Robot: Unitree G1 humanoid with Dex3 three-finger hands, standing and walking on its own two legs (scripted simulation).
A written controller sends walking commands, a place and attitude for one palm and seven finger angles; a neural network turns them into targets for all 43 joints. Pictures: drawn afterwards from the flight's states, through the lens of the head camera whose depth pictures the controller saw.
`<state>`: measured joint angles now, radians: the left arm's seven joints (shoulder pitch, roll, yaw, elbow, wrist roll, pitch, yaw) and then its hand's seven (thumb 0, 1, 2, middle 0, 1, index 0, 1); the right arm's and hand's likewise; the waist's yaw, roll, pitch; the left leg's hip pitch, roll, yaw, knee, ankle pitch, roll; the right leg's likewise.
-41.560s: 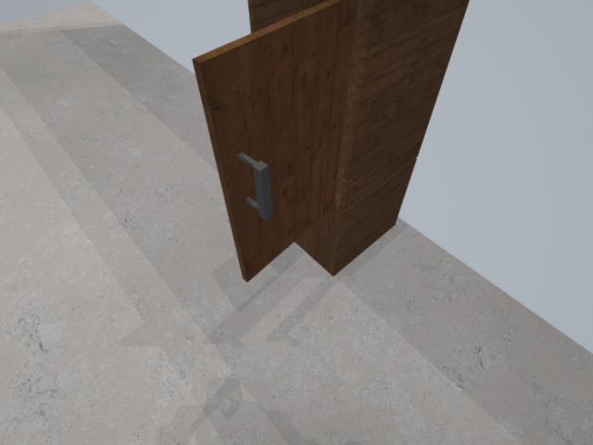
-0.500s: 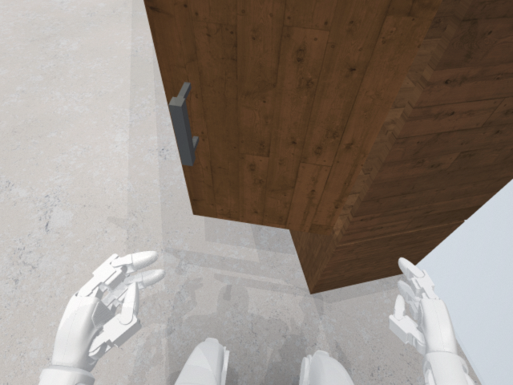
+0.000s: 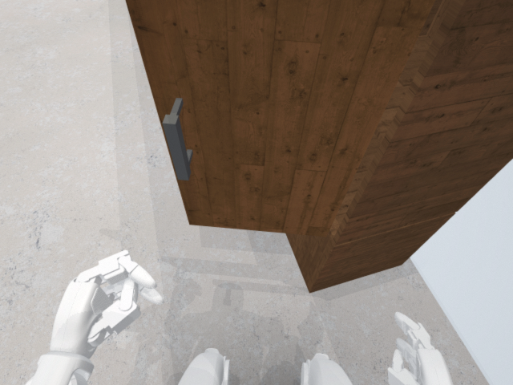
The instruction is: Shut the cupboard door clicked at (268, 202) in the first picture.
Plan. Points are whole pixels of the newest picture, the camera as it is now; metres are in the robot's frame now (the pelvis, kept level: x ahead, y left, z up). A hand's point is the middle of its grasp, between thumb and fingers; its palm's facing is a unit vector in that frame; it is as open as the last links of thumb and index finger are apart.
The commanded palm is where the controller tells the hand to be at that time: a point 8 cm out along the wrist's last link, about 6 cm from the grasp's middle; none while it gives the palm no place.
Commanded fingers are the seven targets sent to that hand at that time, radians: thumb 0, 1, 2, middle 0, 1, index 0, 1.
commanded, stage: raise the hand and make a fist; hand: left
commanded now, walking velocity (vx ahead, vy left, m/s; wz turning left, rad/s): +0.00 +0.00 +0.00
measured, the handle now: (181, 141) +0.48 +0.17 +0.09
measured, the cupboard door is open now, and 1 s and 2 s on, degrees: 68 68 68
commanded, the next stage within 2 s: bring the fist close to the handle in 0.90 s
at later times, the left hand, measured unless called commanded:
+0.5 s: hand (140, 275) +0.24 +0.17 +0.09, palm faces -0.02 -1.00 -0.05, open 3.1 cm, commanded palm +0.22 +0.22 +0.09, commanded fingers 0.00 0.90 0.90 -1.30 -1.50 -1.30 -1.50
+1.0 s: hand (146, 281) +0.24 +0.16 +0.09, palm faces -0.02 -1.00 -0.04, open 3.1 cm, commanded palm +0.22 +0.22 +0.09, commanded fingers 0.00 0.90 0.90 -1.30 -1.50 -1.30 -1.50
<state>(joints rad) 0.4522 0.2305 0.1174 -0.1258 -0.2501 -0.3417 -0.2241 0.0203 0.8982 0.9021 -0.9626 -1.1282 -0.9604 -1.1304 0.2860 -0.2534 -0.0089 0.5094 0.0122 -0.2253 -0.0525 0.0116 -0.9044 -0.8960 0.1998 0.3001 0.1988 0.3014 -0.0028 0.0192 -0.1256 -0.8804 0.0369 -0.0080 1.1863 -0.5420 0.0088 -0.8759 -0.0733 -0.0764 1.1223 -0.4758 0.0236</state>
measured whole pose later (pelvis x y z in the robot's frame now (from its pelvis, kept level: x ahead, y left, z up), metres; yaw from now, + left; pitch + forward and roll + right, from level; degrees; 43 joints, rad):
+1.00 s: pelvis +0.02 -0.03 +0.02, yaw +0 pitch +11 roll -1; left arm 0.37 0.24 0.16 -0.03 -0.30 -0.33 -0.29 0.02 0.90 0.90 -1.30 -1.50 -1.30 -1.50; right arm 0.27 -0.24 0.01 0.50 0.03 -0.20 -0.06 0.01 -0.91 -0.90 0.20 0.30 0.20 0.30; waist 0.01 0.03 -0.12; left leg -0.74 0.05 -0.02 1.06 -0.51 -0.03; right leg -0.75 -0.05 -0.09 1.03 -0.47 -0.01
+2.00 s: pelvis +0.02 -0.03 +0.03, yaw +0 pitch +13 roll +0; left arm -0.21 0.20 0.14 0.45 -0.18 -0.34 -0.15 0.02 0.90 0.90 -1.30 -1.50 -1.30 -1.50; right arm 0.27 -0.25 0.00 0.60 0.02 -0.13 -0.03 0.01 -0.91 -0.90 0.20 0.30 0.20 0.30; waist -0.03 0.02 -0.11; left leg -0.73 0.04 0.01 0.98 -0.48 -0.03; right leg -0.76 -0.06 -0.06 0.98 -0.44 -0.01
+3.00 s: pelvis +0.01 -0.02 +0.03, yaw +0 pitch +15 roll +0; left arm -0.55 0.28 0.18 0.84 -0.17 -0.39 -0.25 0.02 0.90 0.90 -1.31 -1.50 -1.31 -1.50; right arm 0.30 -0.26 0.00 0.65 0.03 -0.07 -0.03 0.00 -0.91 -0.90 0.20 0.30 0.20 0.30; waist -0.06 0.02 -0.10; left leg -0.80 0.04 0.01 1.01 -0.46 -0.02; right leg -0.83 -0.06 -0.06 0.99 -0.42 0.00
